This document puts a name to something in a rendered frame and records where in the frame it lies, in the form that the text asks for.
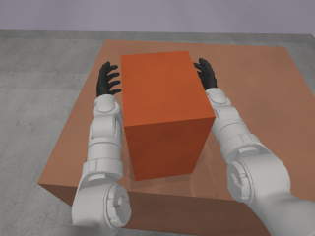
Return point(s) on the left robot hand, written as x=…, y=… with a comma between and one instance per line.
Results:
x=103, y=86

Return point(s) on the carton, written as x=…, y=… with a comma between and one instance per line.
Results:
x=167, y=115

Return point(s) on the pedestal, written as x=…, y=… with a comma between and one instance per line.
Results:
x=266, y=88

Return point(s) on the right robot hand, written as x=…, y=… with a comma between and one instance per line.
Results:
x=206, y=75

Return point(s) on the left robot upper arm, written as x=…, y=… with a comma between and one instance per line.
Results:
x=99, y=210

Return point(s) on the left robot forearm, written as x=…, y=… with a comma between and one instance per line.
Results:
x=104, y=163

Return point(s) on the right robot upper arm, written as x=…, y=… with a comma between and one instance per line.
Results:
x=261, y=182

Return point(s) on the right robot forearm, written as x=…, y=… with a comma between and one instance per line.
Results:
x=231, y=132

